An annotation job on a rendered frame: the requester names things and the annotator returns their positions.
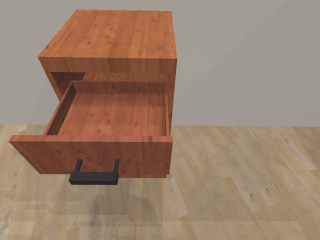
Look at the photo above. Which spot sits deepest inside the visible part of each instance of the drawer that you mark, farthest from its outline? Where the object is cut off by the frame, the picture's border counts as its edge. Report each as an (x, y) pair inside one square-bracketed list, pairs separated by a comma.
[(99, 122)]

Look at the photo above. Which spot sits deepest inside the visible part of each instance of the cabinet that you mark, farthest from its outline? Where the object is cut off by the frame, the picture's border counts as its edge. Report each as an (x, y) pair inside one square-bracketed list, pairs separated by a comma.
[(114, 45)]

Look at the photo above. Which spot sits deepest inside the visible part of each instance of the handle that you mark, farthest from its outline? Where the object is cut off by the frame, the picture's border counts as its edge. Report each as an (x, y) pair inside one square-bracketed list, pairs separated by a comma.
[(94, 178)]

